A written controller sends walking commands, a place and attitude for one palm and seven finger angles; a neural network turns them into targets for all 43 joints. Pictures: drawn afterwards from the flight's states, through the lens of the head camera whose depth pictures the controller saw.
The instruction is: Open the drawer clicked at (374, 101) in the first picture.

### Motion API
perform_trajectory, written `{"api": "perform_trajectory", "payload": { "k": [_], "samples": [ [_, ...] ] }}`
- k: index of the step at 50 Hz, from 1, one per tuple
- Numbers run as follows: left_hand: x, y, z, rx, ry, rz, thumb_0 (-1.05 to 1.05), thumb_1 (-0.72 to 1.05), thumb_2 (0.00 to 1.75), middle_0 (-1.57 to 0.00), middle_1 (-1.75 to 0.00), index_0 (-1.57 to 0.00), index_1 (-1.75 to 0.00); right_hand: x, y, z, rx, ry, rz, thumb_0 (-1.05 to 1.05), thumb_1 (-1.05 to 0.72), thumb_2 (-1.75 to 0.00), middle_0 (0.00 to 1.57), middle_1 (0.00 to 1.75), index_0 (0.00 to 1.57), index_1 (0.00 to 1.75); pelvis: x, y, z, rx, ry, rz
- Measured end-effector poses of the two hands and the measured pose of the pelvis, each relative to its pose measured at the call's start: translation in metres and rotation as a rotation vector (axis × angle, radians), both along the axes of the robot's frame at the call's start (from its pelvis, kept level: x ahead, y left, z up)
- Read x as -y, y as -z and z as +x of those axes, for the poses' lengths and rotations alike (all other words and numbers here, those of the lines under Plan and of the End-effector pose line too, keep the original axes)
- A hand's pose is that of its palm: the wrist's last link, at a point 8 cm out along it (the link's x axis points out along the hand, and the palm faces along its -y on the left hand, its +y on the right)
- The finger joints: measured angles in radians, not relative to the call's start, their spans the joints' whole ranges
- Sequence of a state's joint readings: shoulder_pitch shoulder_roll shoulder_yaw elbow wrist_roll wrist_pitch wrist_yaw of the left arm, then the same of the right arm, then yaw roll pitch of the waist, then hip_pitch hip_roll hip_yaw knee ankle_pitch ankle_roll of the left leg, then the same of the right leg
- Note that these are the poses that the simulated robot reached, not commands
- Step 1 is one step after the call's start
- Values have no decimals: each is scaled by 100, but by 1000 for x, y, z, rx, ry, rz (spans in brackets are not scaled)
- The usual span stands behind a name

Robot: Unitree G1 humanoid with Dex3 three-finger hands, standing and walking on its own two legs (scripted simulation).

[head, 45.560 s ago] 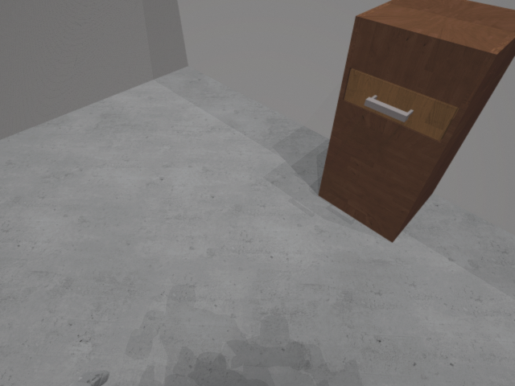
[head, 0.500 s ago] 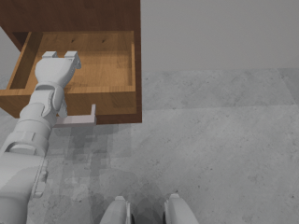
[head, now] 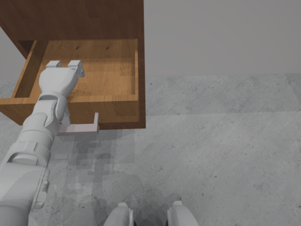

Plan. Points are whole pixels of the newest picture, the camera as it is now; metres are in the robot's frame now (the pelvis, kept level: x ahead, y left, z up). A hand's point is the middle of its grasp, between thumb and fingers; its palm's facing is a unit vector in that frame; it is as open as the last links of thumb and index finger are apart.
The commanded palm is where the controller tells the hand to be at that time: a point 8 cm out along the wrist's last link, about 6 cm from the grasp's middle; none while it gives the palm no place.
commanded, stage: move the hooked fingers above the handle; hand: left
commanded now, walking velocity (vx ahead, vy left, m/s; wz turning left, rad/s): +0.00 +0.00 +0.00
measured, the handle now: (71, 123) +0.40 +0.23 -0.03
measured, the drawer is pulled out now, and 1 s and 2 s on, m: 0.25 0.25 0.25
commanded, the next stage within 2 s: lower the fingers behind the handle in 1.30 s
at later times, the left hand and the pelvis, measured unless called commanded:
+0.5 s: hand (66, 93) +0.47 +0.24 +0.03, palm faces -0.03 -0.03 -1.00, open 14.4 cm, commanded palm +0.42 +0.24 +0.01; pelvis +0.01 +0.00 +0.01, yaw -1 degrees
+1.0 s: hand (66, 93) +0.47 +0.24 +0.03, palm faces -0.04 -0.03 -1.00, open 14.4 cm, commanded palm +0.42 +0.25 +0.01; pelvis +0.01 +0.01 +0.01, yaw +0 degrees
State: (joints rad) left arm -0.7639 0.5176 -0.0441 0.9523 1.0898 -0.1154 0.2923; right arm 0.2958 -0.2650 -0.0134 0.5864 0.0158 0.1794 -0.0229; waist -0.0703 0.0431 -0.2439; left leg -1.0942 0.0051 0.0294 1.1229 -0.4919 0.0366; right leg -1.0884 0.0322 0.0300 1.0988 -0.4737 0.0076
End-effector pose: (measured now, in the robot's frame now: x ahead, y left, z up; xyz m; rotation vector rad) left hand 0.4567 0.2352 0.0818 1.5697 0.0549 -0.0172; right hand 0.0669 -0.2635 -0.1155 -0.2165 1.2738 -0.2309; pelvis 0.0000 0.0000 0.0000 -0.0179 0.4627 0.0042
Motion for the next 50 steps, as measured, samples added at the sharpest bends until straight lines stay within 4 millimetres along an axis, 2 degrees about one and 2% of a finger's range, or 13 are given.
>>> {"api": "perform_trajectory", "payload": {
  "k": [27,50],
  "samples": [
    [-3,-1,-4,13,-7,-26,-2,-61,30,-32,-120,-32,-120,-3,-6,8,7,5,17,0,-90,-90,21,30,20,30,-3,-6,9,11,9,1],
    [-4,0,-4,10,-7,-28,-1,-61,27,-32,-120,-32,-120,-9,-10,14,27,-5,16,0,-90,-90,21,30,21,30,-7,-7,8,16,6,-3]
  ]
}}
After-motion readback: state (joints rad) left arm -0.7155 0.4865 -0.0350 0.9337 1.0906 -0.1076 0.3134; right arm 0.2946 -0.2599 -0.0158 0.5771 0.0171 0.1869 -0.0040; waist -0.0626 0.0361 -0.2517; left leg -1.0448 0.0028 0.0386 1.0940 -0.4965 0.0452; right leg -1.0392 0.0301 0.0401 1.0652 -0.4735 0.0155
